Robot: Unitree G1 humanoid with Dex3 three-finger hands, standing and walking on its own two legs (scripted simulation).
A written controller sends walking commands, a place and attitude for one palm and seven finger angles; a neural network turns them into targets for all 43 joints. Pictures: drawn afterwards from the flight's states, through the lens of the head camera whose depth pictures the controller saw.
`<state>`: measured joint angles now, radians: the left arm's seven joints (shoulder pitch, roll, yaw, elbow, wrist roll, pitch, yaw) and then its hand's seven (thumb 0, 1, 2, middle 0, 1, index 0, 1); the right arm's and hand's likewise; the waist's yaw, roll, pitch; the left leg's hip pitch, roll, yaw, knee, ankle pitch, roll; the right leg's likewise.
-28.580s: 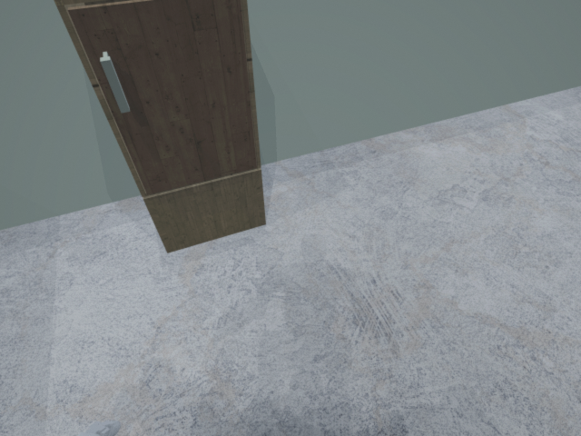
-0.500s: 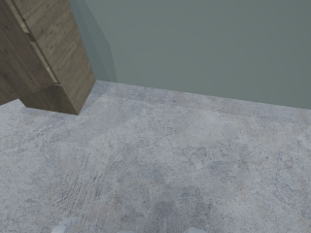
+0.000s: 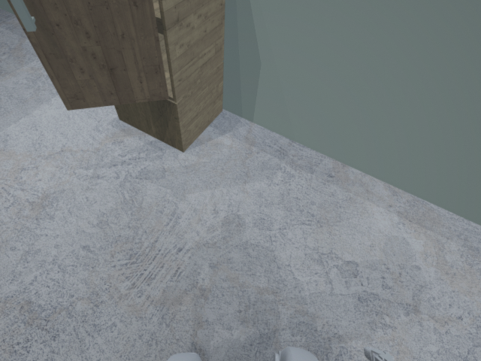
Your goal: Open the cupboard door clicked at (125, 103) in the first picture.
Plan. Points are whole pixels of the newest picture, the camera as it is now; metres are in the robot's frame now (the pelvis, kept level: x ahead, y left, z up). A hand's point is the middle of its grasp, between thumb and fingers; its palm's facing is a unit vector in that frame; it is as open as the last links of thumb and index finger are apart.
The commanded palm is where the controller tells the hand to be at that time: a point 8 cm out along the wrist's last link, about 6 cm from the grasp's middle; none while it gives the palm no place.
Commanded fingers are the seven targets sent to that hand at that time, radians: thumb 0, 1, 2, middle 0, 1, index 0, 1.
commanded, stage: turn to face it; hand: left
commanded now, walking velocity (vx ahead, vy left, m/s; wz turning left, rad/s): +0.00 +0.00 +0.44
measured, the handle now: (20, 1) +0.96 +0.70 +0.03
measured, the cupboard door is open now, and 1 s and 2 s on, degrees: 44 44 44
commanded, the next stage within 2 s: take the last steps up to it in 0.40 s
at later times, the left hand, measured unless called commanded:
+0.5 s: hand out of the picture +0.03 +0.14 -0.15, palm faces +0.22 -0.94 -0.24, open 7.3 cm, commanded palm none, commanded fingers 0.00 0.90 0.90 -0.20 -0.30 -0.20 -0.30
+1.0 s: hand out of the picture +0.10 +0.20 -0.15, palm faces +0.32 -0.92 -0.22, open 7.4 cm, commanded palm none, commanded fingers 0.00 0.90 0.90 -0.20 -0.30 -0.20 -0.30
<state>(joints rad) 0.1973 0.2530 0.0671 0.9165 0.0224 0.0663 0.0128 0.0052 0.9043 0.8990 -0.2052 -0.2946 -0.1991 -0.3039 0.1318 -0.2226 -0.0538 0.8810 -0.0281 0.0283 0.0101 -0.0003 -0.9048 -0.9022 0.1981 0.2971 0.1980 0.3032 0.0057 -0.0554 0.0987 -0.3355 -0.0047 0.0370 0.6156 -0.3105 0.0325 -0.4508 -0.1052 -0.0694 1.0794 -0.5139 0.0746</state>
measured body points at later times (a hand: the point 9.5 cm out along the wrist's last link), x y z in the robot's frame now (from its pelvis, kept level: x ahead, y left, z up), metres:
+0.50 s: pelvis +0.01 -0.05 +0.01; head +0.06 -0.06 +0.46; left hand +0.02 +0.19 -0.13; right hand +0.14 -0.29 -0.14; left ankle -0.03 +0.08 -0.66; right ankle +0.01 -0.15 -0.73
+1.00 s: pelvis +0.08 -0.01 +0.01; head +0.11 -0.01 +0.46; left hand +0.08 +0.25 -0.13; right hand +0.13 -0.23 -0.15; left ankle -0.02 +0.06 -0.73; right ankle +0.16 -0.11 -0.71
